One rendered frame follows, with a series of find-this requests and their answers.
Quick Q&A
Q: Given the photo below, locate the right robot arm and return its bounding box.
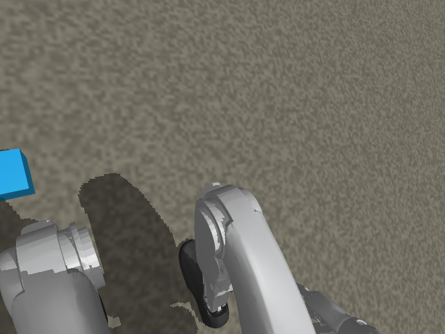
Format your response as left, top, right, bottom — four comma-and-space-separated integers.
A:
338, 317, 381, 334

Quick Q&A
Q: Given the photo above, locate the carton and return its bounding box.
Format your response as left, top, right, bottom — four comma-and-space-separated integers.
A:
0, 148, 35, 201

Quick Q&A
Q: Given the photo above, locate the right robot hand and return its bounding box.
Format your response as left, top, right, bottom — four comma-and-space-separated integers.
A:
296, 283, 351, 334

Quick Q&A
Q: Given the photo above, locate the right robot foot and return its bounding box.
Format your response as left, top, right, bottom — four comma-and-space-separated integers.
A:
179, 240, 229, 328

